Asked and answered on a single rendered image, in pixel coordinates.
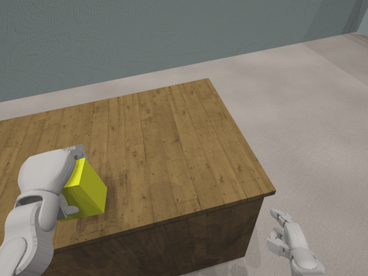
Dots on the table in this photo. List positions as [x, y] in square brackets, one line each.
[184, 188]

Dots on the robot left forearm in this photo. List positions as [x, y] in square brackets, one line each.
[27, 249]

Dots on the sponge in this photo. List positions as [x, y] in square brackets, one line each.
[85, 190]

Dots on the right robot hand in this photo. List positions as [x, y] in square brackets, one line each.
[282, 242]

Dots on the robot right forearm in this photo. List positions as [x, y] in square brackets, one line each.
[304, 262]

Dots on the left robot hand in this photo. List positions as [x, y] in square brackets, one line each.
[50, 171]

